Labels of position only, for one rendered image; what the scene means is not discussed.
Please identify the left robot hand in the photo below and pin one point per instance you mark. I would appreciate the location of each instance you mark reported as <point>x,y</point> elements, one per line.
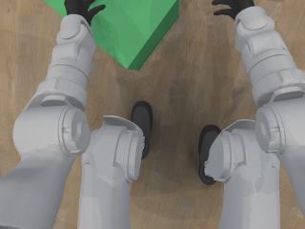
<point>81,7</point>

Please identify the carton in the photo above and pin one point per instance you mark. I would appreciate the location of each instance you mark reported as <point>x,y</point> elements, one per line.
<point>128,30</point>

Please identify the robot right foot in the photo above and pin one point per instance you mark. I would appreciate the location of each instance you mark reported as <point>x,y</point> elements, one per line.
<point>207,137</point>

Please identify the left robot forearm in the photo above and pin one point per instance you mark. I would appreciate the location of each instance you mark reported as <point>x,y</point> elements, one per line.
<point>70,68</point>

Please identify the robot right thigh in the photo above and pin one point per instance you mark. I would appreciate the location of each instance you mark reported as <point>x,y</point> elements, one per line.
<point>251,197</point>

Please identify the right robot hand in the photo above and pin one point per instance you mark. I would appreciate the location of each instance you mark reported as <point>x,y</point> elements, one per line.
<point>236,7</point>

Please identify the right robot forearm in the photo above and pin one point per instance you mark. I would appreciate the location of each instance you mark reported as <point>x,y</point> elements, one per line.
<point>266,59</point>

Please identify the robot left upper arm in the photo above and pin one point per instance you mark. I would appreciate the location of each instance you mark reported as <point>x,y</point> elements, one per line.
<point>48,139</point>

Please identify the robot right upper arm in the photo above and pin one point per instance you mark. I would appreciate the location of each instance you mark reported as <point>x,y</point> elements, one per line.
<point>280,129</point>

